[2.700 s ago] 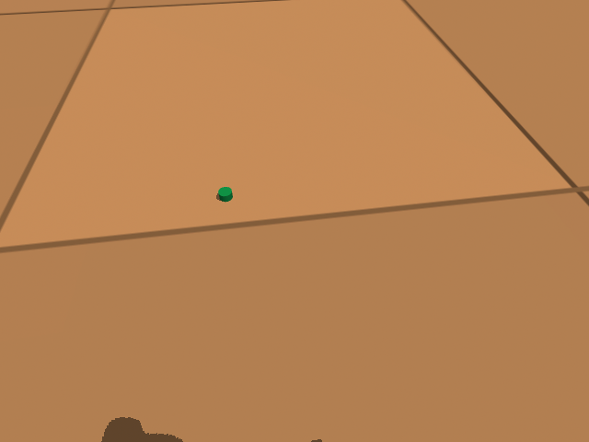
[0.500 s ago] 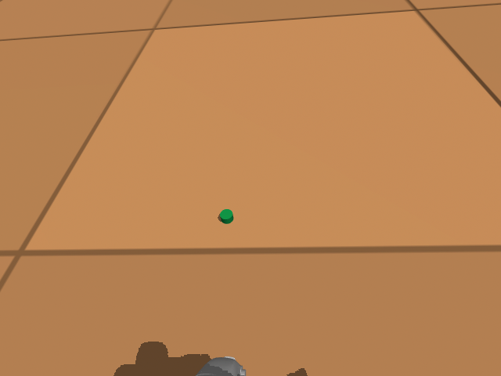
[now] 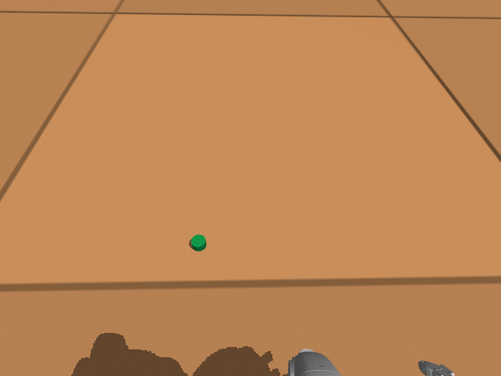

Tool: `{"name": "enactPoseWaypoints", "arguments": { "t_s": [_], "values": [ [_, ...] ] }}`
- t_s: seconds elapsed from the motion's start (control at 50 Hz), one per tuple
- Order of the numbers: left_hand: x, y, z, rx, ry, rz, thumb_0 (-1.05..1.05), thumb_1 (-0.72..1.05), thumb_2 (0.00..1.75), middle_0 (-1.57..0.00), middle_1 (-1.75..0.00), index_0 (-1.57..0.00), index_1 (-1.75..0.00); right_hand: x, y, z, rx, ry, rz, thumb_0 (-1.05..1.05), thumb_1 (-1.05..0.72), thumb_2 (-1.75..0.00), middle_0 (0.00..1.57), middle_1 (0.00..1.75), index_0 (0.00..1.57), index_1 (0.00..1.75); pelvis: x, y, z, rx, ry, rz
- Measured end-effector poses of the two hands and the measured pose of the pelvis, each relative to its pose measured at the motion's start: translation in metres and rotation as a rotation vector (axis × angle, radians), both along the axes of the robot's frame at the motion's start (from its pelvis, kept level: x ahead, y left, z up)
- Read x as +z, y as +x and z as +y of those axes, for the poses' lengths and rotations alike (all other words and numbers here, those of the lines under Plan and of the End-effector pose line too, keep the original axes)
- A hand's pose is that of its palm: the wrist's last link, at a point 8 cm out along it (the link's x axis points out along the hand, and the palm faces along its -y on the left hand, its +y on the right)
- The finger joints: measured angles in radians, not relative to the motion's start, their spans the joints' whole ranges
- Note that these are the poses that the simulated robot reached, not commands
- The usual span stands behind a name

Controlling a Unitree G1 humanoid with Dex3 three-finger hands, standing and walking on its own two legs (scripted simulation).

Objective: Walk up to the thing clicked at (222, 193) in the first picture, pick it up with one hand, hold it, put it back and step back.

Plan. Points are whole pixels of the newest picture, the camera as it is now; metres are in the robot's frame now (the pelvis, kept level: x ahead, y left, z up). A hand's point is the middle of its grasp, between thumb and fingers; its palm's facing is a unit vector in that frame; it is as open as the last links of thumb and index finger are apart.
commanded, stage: walk up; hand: left
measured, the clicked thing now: (198, 242) +0.75 +0.22 -0.75
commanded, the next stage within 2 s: none
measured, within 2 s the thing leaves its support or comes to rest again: neither
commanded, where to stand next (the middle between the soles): +0.35 +0.00 m, yaw -2 degrees
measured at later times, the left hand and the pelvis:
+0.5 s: hand (104, 344) +0.20 +0.27 -0.13, palm faces -0.03 -0.91 -0.40, open 7.4 cm; pelvis +0.18 -0.01 +0.00, yaw +0 degrees
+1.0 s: hand (141, 254) +0.39 +0.25 -0.15, palm faces -0.06 -0.91 -0.40, open 7.4 cm; pelvis +0.29 -0.01 -0.02, yaw -1 degrees
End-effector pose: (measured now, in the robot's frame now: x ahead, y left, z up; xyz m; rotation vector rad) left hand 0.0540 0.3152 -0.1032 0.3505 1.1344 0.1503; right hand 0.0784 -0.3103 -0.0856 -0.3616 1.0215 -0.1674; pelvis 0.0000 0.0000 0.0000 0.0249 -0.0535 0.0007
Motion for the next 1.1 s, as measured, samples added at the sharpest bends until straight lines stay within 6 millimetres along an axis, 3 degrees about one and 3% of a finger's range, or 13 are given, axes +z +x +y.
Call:
{"name": "enactPoseWaypoints", "arguments": {
  "t_s": [0.12, 0.2, 0.3, 0.38, 0.5, 0.6, 0.72, 0.84, 0.96, 1.1],
  "values": [
    [0.012, 0.071, -0.014, -0.041, 0.056, -0.047, 0.01, 0.90, 0.89, -0.21, -0.30, -0.20, -0.30, -0.027, 0.010, -0.035, -0.057, 0.019, 0.088, 0.00, -0.90, -0.90, 0.21, 0.30, 0.21, 0.30, -0.010, 0.051, -0.023, -0.008, 0.010, 0.009],
    [0.019, 0.098, -0.024, -0.020, 0.092, -0.091, 0.01, 0.90, 0.89, -0.21, -0.30, -0.20, -0.30, -0.042, 0.033, -0.046, -0.059, 0.024, 0.150, 0.01, -0.90, -0.90, 0.21, 0.30, 0.20, 0.30, -0.014, 0.077, -0.035, -0.004, -0.009, 0.001],
    [0.032, 0.108, -0.030, 0.008, 0.095, -0.059, 0.01, 0.90, 0.89, -0.21, -0.30, -0.20, -0.30, -0.037, 0.076, -0.042, -0.031, 0.052, 0.150, 0.01, -0.91, -0.90, 0.21, 0.30, 0.20, 0.29, -0.001, 0.106, -0.036, -0.003, -0.013, 0.004],
    [0.031, 0.115, -0.025, 0.020, 0.088, -0.014, 0.01, 0.90, 0.89, -0.21, -0.30, -0.20, -0.30, -0.029, 0.110, -0.036, -0.011, 0.059, 0.144, 0.01, -0.91, -0.90, 0.21, 0.30, 0.20, 0.29, 0.003, 0.132, -0.033, -0.005, -0.018, 0.012],
    [0.012, 0.137, -0.003, 0.047, 0.061, 0.032, 0.01, 0.90, 0.89, -0.21, -0.30, -0.20, -0.30, -0.019, 0.168, -0.022, 0.012, 0.019, 0.121, 0.01, -0.91, -0.90, 0.21, 0.30, 0.20, 0.30, -0.003, 0.176, -0.015, 0.003, -0.037, 0.018],
    [-0.013, 0.176, 0.017, 0.045, 0.045, 0.070, 0.01, 0.90, 0.89, -0.21, -0.30, -0.20, -0.30, -0.013, 0.211, -0.006, -0.004, -0.027, 0.042, 0.00, -0.91, -0.90, 0.21, 0.30, 0.20, 0.30, -0.014, 0.213, 0.006, -0.002, -0.024, 0.009],
    [-0.010, 0.241, 0.015, 0.008, 0.015, 0.028, 0.01, 0.90, 0.89, -0.21, -0.30, -0.20, -0.30, 0.001, 0.226, 0.004, -0.034, -0.031, 0.057, 0.00, -0.90, -0.90, 0.21, 0.30, 0.20, 0.30, -0.003, 0.247, 0.009, -0.008, -0.023, 0.003],
    [-0.008, 0.292, 0.002, -0.007, 0.033, 0.005, 0.01, 0.91, 0.89, -0.21, -0.30, -0.20, -0.30, -0.015, 0.240, -0.004, -0.057, -0.025, 0.118, 0.00, -0.90, -0.90, 0.21, 0.30, 0.20, 0.30, -0.006, 0.272, 0.001, -0.010, -0.014, 0.006],
    [-0.013, 0.321, -0.017, -0.006, 0.060, -0.015, 0.01, 0.90, 0.89, -0.21, -0.30, -0.20, -0.30, -0.050, 0.266, -0.010, -0.086, 0.015, 0.151, 0.00, -0.90, -0.90, 0.21, 0.30, 0.20, 0.30, -0.021, 0.287, -0.012, -0.016, -0.020, 0.001],
    [-0.014, 0.343, -0.027, -0.012, 0.033, -0.031, 0.01, 0.90, 0.89, -0.21, -0.30, -0.20, -0.30, -0.055, 0.278, 0.003, -0.071, 0.038, 0.157, 0.00, -0.91, -0.90, 0.21, 0.30, 0.20, 0.30, -0.019, 0.288, -0.008, -0.014, 0.004, 0.010]
  ]
}}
